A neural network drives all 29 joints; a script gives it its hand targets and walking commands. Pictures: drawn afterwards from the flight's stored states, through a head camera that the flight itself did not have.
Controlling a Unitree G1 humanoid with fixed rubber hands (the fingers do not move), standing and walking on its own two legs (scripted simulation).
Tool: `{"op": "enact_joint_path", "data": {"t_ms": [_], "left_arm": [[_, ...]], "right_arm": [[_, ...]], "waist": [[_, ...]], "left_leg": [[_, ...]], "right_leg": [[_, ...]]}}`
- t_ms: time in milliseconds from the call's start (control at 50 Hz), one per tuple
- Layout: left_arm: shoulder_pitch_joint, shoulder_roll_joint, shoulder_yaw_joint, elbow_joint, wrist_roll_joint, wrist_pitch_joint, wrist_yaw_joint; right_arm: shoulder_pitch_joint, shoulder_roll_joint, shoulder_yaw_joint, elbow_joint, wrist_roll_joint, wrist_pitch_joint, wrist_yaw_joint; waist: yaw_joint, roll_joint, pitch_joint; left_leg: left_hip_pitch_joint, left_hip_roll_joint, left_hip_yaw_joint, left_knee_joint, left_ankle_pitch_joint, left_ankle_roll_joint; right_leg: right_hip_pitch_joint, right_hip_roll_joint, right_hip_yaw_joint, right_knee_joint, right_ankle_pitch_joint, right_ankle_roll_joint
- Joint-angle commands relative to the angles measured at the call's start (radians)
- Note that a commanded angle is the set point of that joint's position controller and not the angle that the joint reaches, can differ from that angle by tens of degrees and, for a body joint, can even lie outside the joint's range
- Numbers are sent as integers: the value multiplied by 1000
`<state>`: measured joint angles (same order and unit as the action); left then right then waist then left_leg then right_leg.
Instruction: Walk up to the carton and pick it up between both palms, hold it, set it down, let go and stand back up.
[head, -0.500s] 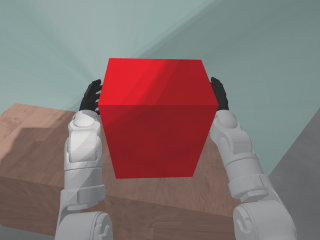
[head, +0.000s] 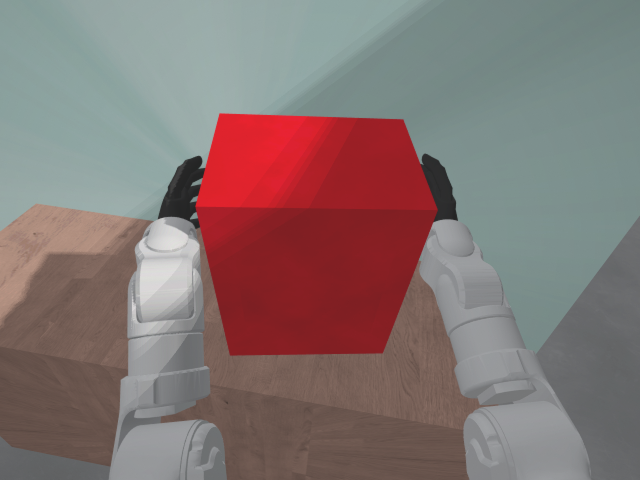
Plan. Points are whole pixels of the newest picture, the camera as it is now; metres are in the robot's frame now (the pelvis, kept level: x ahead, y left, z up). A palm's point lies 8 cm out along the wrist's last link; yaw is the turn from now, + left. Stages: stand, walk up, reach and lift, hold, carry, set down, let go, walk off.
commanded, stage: hold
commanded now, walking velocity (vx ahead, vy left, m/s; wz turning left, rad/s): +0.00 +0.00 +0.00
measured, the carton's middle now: (310, 246) +0.37 +0.00 +0.15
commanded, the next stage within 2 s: none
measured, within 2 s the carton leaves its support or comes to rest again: neither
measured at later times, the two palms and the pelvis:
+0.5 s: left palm (176, 223) +0.36 +0.16 +0.20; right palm (434, 219) +0.36 -0.15 +0.20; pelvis +0.00 +0.00 +0.00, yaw +0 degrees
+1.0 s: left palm (179, 226) +0.36 +0.16 +0.20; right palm (436, 223) +0.36 -0.15 +0.20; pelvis +0.00 +0.00 +0.00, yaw +0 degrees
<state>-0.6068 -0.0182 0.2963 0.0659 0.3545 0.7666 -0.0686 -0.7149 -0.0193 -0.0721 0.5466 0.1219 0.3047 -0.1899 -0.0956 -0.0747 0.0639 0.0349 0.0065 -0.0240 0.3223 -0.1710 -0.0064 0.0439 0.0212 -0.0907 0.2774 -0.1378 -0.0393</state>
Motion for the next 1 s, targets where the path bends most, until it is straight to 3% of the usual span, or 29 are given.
{"op": "enact_joint_path", "data": {"t_ms": [0,60,120,140,180,220,240,320,360,420,500,520,540,560,620,700,760,840,880,900,980], "left_arm": [[-648,-452,-423,-71,-136,-63,-125],[-661,-484,-454,-86,-158,-72,-117],[-636,-447,-386,-11,-115,-66,-122],[-649,-446,-393,-22,-121,-67,-126],[-708,-469,-451,-132,-160,-76,-117],[-698,-476,-469,-126,-166,-77,-109],[-670,-466,-462,-91,-160,-75,-111],[-657,-452,-430,-74,-150,-72,-122],[-643,-475,-452,-96,-154,-70,-119],[-661,-468,-435,-77,-151,-64,-122],[-662,-479,-447,-79,-152,-61,-120],[-660,-471,-434,-71,-151,-61,-120],[-655,-476,-455,-97,-163,-63,-119],[-652,-475,-464,-113,-160,-64,-116],[-632,-486,-480,-133,-172,-64,-113],[-607,-485,-472,-146,-147,-64,-117],[-625,-473,-469,-150,-153,-62,-112],[-624,-468,-441,-98,-140,-52,-113],[-663,-476,-448,-111,-157,-62,-110],[-651,-480,-459,-121,-163,-65,-105],[-666,-480,-454,-76,-154,-65,-110]], "right_arm": [[-671,516,315,-256,60,-49,107],[-704,515,341,-292,75,-66,110],[-703,516,325,-242,53,-59,113],[-687,522,311,-218,50,-58,114],[-713,542,341,-291,79,-72,116],[-692,536,349,-286,88,-65,109],[-686,530,363,-279,86,-59,103],[-676,532,346,-280,84,-52,103],[-660,515,350,-289,90,-51,99],[-673,515,334,-267,81,-51,101],[-661,510,322,-254,66,-52,111],[-671,507,317,-255,72,-49,114],[-689,510,335,-303,80,-59,113],[-653,506,332,-276,82,-55,111],[-663,501,363,-312,107,-58,102],[-636,487,362,-312,96,-54,101],[-638,506,369,-311,101,-54,105],[-669,496,349,-302,84,-55,114],[-700,525,358,-304,80,-63,119],[-701,523,357,-335,85,-72,118],[-686,500,309,-257,65,-66,117]], "waist": [[-8,90,-333],[-14,112,-380],[13,61,-315],[6,64,-303],[-5,102,-414],[-17,110,-416],[-13,87,-419],[2,86,-363],[-18,106,-373],[-17,89,-356],[-28,114,-333],[-12,107,-332],[-16,104,-377],[-32,111,-364],[-33,100,-405],[-20,124,-372],[-11,107,-368],[-2,101,-318],[13,92,-362],[5,84,-405],[-23,102,-342]], "left_leg": [[-42,-39,57,-61,126,18],[-10,-30,45,-36,219,7],[-38,-40,56,-61,108,31],[-50,-36,58,-68,105,32],[-18,-36,51,-41,185,22],[24,-34,45,-21,248,7],[37,-37,45,-15,244,12],[-43,-39,54,-42,180,25],[-7,-39,45,-37,216,9],[-3,-36,47,-39,183,13],[-4,-29,44,-46,185,5],[-11,-32,46,-44,182,9],[-3,-29,43,-35,208,5],[15,-24,36,-33,236,-1],[55,-31,34,0,322,-8],[41,-30,39,-14,298,-9],[36,-28,38,-18,284,-4],[-12,-25,47,-53,174,12],[-8,-31,54,-48,183,19],[13,-31,48,-39,205,14],[-5,-26,45,-55,140,9]], "right_leg": [[149,-1,15,-28,93,78],[135,11,2,-19,132,61],[120,-1,8,-33,59,77],[118,5,2,-29,65,77],[145,4,10,-10,129,72],[139,8,6,-9,176,71],[133,9,9,-13,183,81],[148,0,10,-18,148,80],[149,8,4,-12,168,75],[115,9,0,-18,123,73],[103,12,-2,-29,87,59],[108,12,-2,-25,88,62],[124,15,-2,-17,119,64],[122,16,-3,-18,139,59],[137,16,1,-9,214,61],[128,19,-5,-17,172,62],[126,19,-3,-11,167,63],[106,10,-4,-28,83,59],[112,7,6,-19,109,65],[126,15,-4,-18,126,67],[98,10,-6,-30,61,59]]}}
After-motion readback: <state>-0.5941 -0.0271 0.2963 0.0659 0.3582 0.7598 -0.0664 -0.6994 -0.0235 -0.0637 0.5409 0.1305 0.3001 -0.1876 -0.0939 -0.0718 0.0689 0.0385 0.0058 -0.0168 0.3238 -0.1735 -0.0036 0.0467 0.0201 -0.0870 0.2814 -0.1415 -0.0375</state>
